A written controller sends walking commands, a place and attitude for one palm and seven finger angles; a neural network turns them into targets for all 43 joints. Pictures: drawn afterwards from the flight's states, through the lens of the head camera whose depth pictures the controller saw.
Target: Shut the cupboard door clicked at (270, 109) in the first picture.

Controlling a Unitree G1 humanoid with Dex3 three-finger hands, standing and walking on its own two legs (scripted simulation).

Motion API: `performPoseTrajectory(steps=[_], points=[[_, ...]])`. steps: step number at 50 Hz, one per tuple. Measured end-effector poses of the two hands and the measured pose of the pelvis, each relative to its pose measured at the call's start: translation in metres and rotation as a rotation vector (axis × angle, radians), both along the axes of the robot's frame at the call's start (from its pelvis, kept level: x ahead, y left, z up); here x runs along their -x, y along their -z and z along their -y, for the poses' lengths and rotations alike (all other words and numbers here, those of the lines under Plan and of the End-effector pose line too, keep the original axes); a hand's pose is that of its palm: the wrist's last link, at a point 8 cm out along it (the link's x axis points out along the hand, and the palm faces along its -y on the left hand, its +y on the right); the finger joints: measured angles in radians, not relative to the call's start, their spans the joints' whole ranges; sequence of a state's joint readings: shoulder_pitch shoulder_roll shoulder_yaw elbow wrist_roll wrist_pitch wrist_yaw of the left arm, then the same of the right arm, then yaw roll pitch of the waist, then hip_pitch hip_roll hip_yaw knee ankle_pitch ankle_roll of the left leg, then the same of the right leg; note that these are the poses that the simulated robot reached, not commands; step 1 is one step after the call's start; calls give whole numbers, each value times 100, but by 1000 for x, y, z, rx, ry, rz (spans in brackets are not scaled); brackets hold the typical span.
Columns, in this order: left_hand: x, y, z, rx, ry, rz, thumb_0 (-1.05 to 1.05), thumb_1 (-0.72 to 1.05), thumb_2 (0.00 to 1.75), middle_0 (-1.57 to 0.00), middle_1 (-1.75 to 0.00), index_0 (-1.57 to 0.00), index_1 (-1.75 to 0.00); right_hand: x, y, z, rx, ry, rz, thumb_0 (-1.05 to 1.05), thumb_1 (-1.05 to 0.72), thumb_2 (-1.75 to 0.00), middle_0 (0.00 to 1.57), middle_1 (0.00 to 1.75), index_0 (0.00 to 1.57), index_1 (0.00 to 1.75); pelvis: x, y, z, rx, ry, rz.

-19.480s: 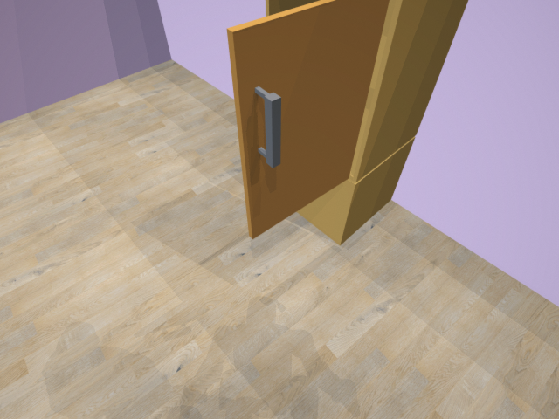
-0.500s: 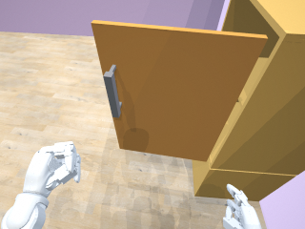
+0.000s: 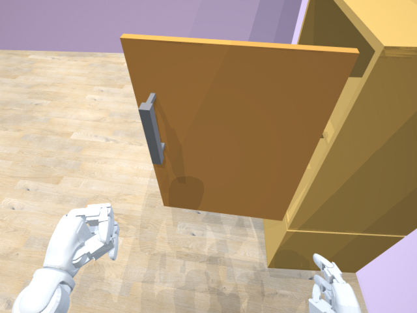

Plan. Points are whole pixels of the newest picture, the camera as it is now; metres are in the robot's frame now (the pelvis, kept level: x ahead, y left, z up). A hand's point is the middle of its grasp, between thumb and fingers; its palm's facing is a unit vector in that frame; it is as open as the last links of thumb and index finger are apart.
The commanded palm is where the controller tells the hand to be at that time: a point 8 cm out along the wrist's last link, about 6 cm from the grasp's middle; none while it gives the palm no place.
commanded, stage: bring the fist close to the handle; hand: left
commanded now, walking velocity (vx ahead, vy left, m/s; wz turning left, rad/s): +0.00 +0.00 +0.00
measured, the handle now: (155, 130) +0.48 +0.16 +0.08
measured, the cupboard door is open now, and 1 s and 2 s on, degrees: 85 85 79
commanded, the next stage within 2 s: push the door shut along its arc in 1.38 s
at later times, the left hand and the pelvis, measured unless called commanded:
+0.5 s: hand (130, 194) +0.30 +0.17 +0.09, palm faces -0.02 -1.00 -0.05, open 3.1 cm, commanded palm +0.29 +0.21 +0.09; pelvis +0.00 -0.02 +0.00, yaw -1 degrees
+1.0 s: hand (158, 170) +0.36 +0.13 +0.08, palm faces -0.07 -1.00 -0.03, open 3.1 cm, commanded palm +0.35 +0.18 +0.09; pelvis +0.00 -0.03 +0.00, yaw -1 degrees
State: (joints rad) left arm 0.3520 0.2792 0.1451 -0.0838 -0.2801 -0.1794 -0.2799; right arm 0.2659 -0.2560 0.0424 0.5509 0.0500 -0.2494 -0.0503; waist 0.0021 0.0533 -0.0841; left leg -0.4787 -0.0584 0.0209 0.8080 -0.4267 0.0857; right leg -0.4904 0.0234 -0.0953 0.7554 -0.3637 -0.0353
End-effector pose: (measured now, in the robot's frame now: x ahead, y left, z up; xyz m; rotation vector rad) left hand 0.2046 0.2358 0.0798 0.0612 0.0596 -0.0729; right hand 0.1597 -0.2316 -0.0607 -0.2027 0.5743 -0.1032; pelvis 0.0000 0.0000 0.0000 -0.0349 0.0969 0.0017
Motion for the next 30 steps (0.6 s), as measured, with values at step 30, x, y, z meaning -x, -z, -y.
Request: performPoseTrajectory(steps=[30], points=[[-96, -9, 17, 13, -29, 76, 2, 90, 90, -130, -150, -130, -150, 22, 19, 43, 23, 62, -162, 2, -90, -90, 20, 30, 20, 30, -3, -1, 26, -22, 8, -28]])
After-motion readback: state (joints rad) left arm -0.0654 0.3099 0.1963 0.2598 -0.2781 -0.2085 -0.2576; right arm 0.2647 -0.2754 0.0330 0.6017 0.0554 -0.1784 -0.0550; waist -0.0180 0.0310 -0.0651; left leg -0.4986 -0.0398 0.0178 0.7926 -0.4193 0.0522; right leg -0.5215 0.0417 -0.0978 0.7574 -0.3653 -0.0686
